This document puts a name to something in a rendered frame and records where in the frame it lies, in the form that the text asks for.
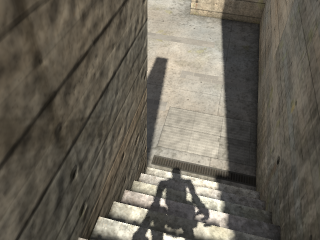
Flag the stairs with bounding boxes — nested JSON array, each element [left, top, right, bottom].
[[78, 167, 281, 240]]

